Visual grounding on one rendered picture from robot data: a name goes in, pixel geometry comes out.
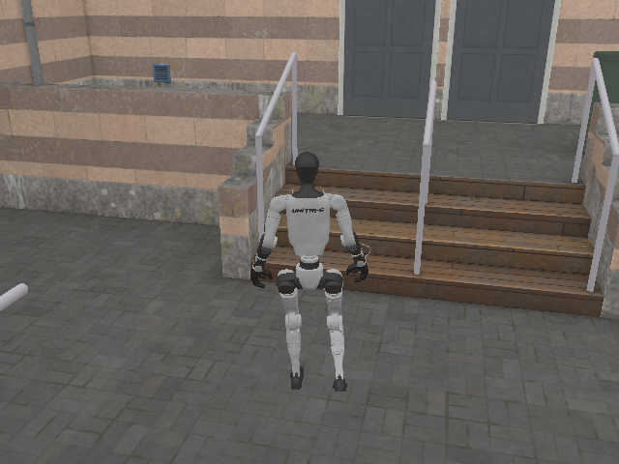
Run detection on stairs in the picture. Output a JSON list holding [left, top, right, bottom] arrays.
[[251, 167, 604, 317]]

